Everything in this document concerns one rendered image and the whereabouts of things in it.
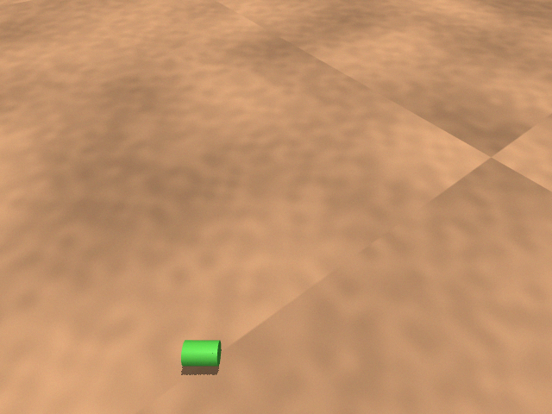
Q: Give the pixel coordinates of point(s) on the can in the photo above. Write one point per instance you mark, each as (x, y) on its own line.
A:
(201, 353)

